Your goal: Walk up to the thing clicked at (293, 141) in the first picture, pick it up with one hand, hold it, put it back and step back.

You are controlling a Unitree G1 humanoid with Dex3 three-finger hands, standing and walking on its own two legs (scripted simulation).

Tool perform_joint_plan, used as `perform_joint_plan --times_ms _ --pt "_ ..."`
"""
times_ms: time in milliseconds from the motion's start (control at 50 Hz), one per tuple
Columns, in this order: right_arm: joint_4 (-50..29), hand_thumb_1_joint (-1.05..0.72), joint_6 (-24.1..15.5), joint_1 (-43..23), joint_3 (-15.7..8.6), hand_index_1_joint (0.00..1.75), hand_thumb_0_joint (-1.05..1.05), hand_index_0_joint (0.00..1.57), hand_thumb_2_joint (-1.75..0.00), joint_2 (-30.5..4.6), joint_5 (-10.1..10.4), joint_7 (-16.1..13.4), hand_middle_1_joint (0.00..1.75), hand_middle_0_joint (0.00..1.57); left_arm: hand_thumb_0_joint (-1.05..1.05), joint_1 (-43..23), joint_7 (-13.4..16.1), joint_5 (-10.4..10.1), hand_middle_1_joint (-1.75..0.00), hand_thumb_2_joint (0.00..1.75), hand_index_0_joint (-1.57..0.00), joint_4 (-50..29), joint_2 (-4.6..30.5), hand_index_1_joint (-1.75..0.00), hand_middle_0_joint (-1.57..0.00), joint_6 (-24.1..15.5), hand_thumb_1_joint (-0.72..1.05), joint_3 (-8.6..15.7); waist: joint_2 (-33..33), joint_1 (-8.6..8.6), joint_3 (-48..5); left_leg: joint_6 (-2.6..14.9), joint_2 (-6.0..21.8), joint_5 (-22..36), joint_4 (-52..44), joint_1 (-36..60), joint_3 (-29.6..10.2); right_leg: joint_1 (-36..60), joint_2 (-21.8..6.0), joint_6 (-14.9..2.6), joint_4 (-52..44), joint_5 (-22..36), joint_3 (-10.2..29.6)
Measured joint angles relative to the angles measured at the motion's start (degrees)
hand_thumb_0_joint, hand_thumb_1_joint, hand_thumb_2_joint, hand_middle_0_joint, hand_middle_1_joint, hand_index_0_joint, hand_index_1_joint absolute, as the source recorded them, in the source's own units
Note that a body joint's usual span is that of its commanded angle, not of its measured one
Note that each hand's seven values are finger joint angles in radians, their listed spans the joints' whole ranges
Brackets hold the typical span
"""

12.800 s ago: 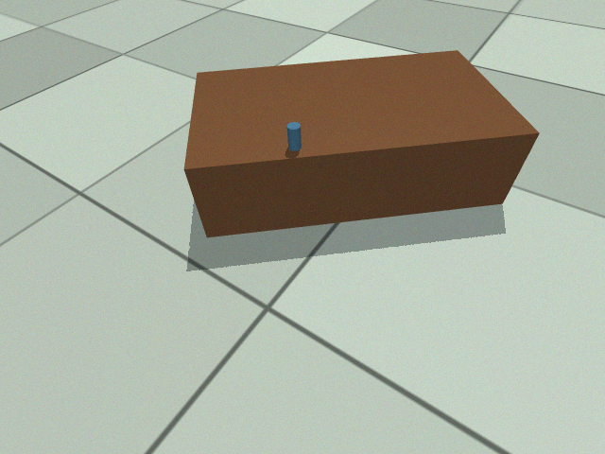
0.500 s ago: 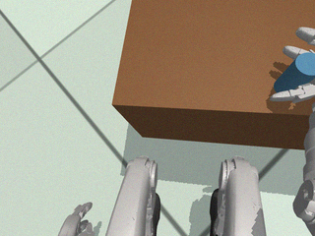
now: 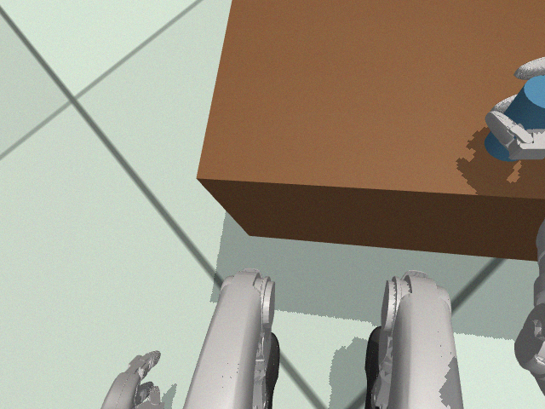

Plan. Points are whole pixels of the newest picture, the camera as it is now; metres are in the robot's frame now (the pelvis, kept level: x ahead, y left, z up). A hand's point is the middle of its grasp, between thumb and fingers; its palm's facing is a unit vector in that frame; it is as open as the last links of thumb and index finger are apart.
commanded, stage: settle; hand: right
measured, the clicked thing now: (525, 121) +0.49 -0.27 +0.01
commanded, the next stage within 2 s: lift in 0.98 s
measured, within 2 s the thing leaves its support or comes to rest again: leaves its support in 0.04 s
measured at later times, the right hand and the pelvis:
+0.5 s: hand out of the picture +0.49 -0.28 +0.09, palm faces +0.20 +0.98 +0.00, open 8.1 cm; pelvis +0.01 +0.00 +0.07, yaw -1 degrees
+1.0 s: hand out of the picture +0.50 -0.28 +0.13, palm faces +0.20 +0.98 +0.00, open 8.1 cm; pelvis +0.02 -0.01 +0.10, yaw -2 degrees
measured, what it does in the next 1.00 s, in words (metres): rises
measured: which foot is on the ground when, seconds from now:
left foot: down 0.00-1.00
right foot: down 0.00-1.00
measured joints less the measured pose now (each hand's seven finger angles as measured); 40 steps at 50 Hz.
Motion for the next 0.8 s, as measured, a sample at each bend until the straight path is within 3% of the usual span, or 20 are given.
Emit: perform_joint_plan --times_ms 360,800 --pt "-2.9 0.16 4.2 1.5 1.3 1.16 0.03 0.82 -1.10 0.1 0.8 -1.5 1.19 0.92 0.00 1.1 1.3 -1.7 -0.29 0.87 -0.20 -0.4 -0.8 -0.27 -0.19 -0.2 0.92 0.1 -0.7 -0.03 -1.1 0.02 0.1 1.3 -9.2 8.6 0.1 8.7 -0.1 -0.10 -8.7 0.7 -0.8" --pt "-2.0 0.16 3.2 2.0 1.9 1.19 0.03 0.80 -1.12 0.7 0.3 -1.8 1.23 0.91 0.00 2.3 1.1 -1.6 -0.29 0.87 -0.20 -0.3 -1.0 -0.27 -0.19 -0.4 0.91 0.0 -0.6 0.44 -1.0 -0.59 0.6 2.1 -17.6 17.0 -0.1 16.7 0.3 -0.60 -16.2 0.9 -1.7"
